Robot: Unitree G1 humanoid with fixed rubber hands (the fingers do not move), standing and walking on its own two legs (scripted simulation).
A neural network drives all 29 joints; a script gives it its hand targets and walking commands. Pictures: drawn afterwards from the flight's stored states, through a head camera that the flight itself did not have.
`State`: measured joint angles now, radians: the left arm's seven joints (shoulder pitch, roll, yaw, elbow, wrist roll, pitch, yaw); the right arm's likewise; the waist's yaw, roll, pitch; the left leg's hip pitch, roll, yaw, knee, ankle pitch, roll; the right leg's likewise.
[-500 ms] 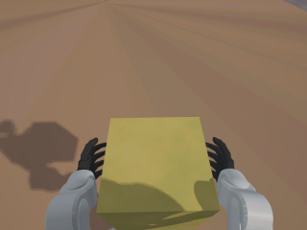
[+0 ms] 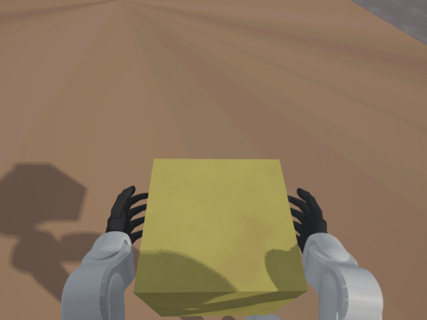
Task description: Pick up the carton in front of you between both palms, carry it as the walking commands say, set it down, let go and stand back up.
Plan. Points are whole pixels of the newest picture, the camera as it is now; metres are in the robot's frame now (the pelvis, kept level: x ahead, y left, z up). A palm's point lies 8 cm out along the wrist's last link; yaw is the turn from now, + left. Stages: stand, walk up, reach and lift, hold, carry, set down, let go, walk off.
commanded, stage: carry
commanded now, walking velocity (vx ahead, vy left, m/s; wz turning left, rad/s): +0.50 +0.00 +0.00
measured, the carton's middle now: (215, 244) +0.25 +0.00 +0.03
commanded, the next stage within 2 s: none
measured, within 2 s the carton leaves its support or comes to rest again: neither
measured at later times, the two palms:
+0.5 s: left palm (156, 130) +0.50 +0.13 +0.08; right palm (282, 134) +0.51 -0.17 +0.07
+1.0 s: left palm (154, 115) +0.59 +0.15 +0.05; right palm (265, 120) +0.60 -0.15 +0.04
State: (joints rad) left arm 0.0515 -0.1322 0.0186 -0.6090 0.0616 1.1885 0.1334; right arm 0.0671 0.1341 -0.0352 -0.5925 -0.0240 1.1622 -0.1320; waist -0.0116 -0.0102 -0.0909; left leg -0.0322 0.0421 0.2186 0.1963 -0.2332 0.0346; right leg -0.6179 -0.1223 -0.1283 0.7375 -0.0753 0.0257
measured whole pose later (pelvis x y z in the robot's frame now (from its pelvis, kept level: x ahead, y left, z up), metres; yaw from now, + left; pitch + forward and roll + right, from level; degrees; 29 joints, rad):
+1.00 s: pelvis +0.34 +0.00 -0.02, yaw +0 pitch +4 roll +0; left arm -0.04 -0.13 0.07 -0.27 0.13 1.06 0.07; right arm -0.04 0.13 -0.06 -0.27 -0.12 1.06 -0.08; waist 0.00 0.00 -0.11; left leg -0.27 0.05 0.19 0.52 -0.31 0.02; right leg -0.19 -0.09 -0.18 0.50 -0.36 0.03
